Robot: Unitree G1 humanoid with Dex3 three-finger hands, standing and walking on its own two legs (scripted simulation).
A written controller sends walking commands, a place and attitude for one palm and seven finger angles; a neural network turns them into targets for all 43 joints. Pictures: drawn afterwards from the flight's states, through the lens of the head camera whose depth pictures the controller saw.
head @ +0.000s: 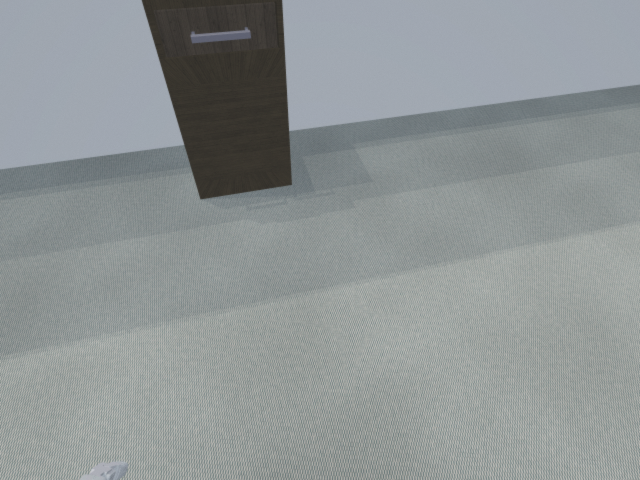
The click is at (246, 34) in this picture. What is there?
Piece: drawer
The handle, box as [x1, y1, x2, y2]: [191, 27, 250, 42]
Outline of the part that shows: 250,32 247,29 247,27 245,27 244,30 204,34 195,34 193,31 191,32 191,40 192,42 202,42 248,38 250,37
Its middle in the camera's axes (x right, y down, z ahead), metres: -0.34 -0.68 +1.29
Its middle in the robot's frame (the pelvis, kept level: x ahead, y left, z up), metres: +1.41 +0.41 -0.04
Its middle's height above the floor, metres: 0.73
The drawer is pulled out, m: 0.00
